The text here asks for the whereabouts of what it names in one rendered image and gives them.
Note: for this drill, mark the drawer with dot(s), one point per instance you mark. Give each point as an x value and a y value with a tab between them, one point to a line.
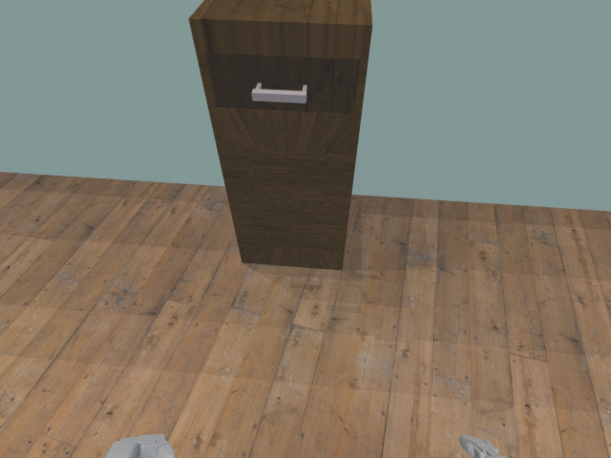
330	81

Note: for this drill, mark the left robot hand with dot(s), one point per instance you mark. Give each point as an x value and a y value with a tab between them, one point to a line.
143	446

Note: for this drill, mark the cabinet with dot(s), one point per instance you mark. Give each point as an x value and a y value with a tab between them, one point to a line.
288	175

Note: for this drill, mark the right robot hand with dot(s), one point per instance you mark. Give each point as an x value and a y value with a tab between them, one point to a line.
478	448

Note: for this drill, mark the handle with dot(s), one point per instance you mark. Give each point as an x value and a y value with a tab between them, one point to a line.
260	94

